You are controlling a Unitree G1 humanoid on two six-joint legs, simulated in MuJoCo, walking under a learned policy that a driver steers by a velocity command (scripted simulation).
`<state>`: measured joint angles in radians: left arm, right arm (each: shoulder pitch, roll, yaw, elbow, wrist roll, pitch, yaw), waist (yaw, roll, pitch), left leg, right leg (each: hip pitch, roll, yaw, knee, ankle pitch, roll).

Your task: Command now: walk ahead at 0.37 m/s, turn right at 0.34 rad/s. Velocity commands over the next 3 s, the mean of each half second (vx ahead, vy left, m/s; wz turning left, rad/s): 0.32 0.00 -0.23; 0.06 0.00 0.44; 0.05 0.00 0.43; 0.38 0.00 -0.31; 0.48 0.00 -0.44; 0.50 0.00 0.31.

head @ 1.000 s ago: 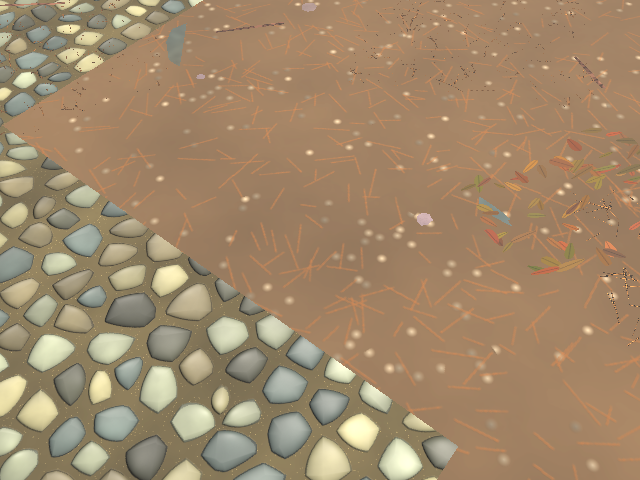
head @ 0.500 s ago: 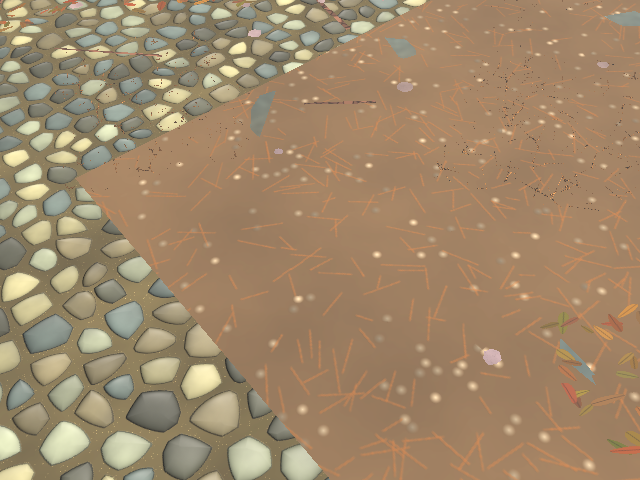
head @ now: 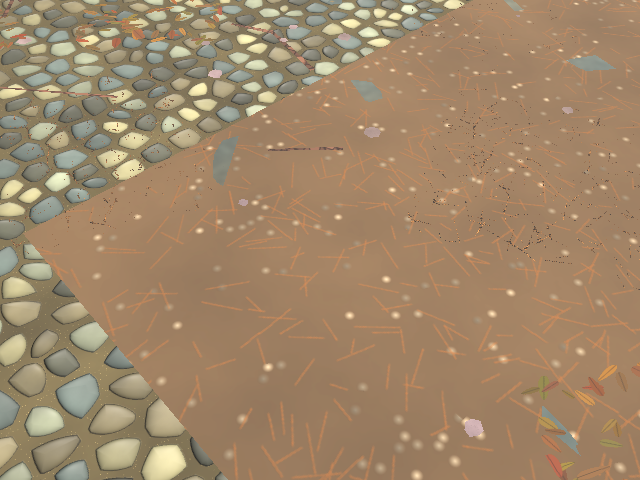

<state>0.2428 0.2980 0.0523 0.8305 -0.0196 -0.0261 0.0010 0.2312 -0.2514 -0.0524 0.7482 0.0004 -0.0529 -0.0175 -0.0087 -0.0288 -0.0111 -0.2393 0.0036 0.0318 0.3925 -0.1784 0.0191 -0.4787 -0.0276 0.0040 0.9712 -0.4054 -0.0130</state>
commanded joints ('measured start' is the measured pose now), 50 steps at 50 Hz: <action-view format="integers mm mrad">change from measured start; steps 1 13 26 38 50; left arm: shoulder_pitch -30 229 -3 -64 -105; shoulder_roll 40 308 122 51 61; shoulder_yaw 12 86 32 26 29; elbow -70 -72 -71 -130 -134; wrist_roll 4 17 35 68 19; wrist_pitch -12 -9 -22 25 28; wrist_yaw -7 -14 47 47 36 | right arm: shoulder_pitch -51 -59 -119 103 -106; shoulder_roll -154 -61 -68 -302 -222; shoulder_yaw -47 -18 -18 -100 -83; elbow -45 -74 4 -50 -134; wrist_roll -3 -17 10 -5 11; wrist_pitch -31 -27 23 33 79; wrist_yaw -4 13 23 19 -20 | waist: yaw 1 87 30 -38 3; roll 153 -387 -64 299 165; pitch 8 -60 -30 -207 -128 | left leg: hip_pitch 58 -586 -304 368 -30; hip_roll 247 -60 49 292 132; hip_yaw -190 28 -49 -456 -384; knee -265 776 350 81 -59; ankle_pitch -139 -422 135 959 186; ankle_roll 159 -54 -49 314 215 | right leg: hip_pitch -104 595 423 -20 87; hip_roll -71 -333 -182 79 61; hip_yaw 22 726 -68 -162 66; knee -66 -748 -714 205 -184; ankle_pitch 127 32 930 -57 54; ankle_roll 14 -330 -119 55 110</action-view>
